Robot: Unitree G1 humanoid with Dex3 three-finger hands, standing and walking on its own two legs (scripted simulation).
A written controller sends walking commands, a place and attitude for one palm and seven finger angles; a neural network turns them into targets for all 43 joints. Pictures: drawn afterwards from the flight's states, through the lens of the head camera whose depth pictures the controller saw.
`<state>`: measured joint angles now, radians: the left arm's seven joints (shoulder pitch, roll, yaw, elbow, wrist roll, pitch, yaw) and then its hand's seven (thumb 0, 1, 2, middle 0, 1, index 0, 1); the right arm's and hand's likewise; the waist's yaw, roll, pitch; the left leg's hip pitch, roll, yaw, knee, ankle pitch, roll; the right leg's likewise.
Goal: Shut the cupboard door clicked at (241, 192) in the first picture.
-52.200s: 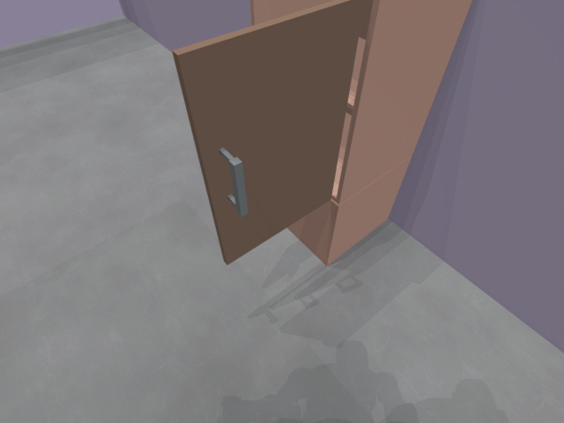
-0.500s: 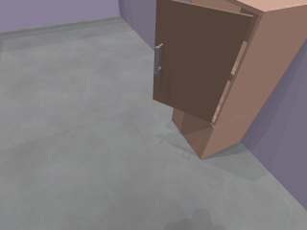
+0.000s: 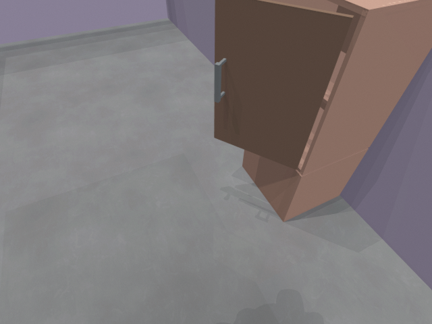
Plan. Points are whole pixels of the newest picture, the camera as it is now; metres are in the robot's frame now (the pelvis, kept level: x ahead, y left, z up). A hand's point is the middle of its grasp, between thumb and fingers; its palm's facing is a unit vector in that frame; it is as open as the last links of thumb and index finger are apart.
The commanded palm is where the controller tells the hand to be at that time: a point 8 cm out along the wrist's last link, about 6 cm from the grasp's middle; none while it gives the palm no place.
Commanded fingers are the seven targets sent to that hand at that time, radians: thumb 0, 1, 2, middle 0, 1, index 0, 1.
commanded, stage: look to check the result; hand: left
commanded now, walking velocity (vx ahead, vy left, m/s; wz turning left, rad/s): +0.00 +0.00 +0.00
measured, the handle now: (220, 80) +0.91 +0.03 -0.03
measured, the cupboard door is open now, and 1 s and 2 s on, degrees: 35 35 35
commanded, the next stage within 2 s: walk to a spot facing it in 0.02 s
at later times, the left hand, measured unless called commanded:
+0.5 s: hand out of the picture +0.02 +0.21 -0.20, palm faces +0.19 -0.96 -0.22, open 7.4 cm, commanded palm none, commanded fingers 0.00 0.90 0.90 -0.20 -0.30 -0.20 -0.30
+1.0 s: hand out of the picture +0.01 +0.20 -0.16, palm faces +0.44 -0.84 -0.33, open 7.4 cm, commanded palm none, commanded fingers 0.00 0.90 0.90 -0.20 -0.30 -0.20 -0.30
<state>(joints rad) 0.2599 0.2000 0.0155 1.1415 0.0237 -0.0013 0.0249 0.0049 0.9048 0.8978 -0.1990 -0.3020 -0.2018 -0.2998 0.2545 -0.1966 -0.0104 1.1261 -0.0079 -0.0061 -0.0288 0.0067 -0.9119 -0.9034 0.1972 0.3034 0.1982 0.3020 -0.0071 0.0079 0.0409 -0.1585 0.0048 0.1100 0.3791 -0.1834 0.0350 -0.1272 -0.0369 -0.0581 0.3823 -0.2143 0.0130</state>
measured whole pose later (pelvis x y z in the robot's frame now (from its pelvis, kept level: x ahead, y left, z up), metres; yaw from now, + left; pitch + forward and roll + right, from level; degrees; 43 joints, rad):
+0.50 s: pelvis +0.00 +0.01 -0.02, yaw +11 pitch -1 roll -2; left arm 0.19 0.21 0.06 1.01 0.03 0.04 0.03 0.00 0.90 0.90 -0.20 -0.30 -0.20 -0.30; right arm 0.25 -0.18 -0.04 1.03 -0.01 0.05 0.00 0.01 -0.91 -0.90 0.20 0.30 0.20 0.30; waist -0.03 -0.02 0.09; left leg -0.33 0.01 0.07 0.68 -0.31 0.01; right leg -0.21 -0.12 -0.22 0.65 -0.38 0.03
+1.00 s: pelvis +0.01 -0.04 -0.01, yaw +28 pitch +2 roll +1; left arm 0.14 0.23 0.06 0.88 0.03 0.03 0.03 0.01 0.90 0.90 -0.20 -0.30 -0.20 -0.30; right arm 0.21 -0.25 -0.09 0.95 -0.02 0.06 -0.01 0.01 -0.91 -0.90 0.20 0.30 0.20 0.30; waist -0.03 0.04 0.07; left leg -0.42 -0.11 -0.18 0.63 -0.29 -0.02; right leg -0.27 0.00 0.02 0.53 -0.30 -0.01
